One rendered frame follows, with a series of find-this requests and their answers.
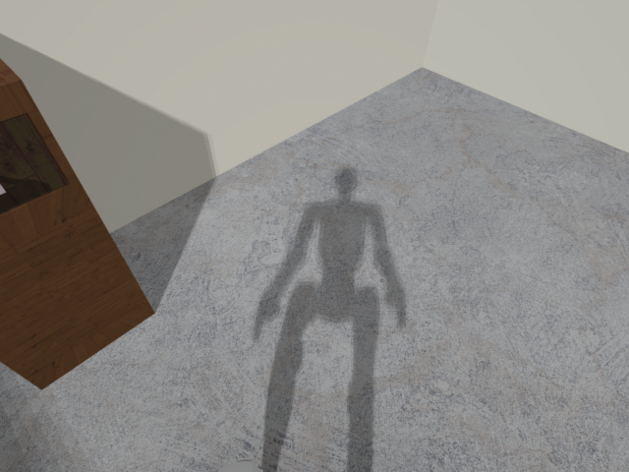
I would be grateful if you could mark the drawer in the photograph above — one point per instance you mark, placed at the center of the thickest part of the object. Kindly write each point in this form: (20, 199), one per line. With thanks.
(27, 171)

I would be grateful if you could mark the cabinet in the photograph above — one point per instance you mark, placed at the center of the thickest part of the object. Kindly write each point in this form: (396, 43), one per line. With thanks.
(66, 291)

